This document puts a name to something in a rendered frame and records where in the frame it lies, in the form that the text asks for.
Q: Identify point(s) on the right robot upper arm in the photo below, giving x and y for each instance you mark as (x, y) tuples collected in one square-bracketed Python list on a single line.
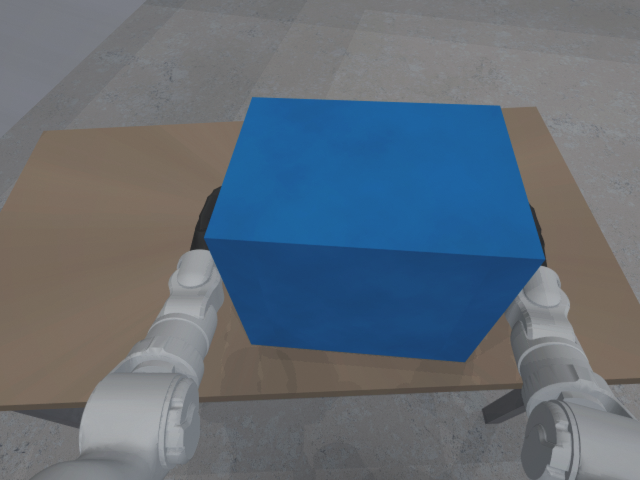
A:
[(568, 441)]

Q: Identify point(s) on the carton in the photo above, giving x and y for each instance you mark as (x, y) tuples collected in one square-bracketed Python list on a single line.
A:
[(384, 228)]

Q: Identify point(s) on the left robot hand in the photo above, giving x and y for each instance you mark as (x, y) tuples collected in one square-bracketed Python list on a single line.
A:
[(198, 241)]

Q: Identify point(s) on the left robot forearm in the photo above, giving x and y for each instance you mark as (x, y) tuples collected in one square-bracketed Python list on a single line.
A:
[(180, 337)]

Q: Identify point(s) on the right robot forearm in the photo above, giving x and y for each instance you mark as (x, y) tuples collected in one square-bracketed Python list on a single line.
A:
[(548, 355)]

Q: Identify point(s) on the left robot upper arm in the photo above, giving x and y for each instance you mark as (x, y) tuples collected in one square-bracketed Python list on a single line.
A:
[(138, 426)]

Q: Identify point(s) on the table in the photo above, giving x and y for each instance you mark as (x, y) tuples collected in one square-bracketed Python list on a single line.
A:
[(98, 219)]

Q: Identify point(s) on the right robot hand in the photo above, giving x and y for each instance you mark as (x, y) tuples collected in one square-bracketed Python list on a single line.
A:
[(539, 233)]

